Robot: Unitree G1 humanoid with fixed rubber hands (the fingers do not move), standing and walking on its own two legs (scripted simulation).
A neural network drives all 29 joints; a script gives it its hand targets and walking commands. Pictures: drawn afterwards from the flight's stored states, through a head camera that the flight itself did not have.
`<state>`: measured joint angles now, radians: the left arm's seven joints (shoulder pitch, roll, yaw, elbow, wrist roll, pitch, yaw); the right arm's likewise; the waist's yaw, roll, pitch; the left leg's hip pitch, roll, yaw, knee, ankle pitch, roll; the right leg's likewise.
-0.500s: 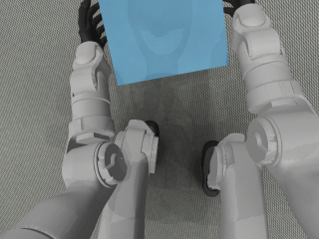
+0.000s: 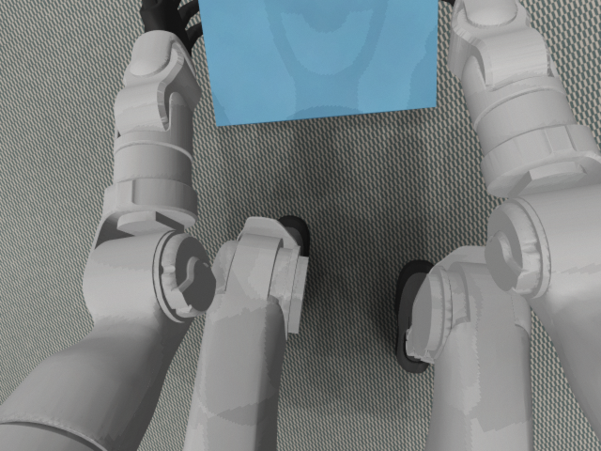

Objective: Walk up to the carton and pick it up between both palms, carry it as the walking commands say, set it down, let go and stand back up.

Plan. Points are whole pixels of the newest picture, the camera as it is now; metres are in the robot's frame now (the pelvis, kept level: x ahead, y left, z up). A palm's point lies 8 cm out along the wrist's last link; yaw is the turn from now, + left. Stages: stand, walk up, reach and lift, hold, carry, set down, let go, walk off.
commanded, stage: set down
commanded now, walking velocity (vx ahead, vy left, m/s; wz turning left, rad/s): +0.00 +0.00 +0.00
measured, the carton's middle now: (316, 31) +0.53 +0.11 -0.24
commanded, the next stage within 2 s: none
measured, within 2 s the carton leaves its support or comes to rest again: rests again in 1.62 s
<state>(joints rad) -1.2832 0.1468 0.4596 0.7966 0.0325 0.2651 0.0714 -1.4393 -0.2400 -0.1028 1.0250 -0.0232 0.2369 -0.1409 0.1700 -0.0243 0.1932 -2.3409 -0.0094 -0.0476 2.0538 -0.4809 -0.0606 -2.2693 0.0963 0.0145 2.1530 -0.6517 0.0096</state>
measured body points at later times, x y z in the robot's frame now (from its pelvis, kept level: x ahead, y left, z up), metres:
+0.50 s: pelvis -0.01 +0.00 -0.01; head +0.36 +0.01 +0.25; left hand +0.51 +0.25 -0.16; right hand +0.57 -0.05 -0.19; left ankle +0.13 +0.14 -0.35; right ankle +0.08 -0.11 -0.35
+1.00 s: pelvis +0.00 +0.00 -0.01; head +0.37 +0.01 +0.24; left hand +0.51 +0.26 -0.18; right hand +0.57 -0.04 -0.19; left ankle +0.13 +0.14 -0.35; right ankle +0.08 -0.11 -0.35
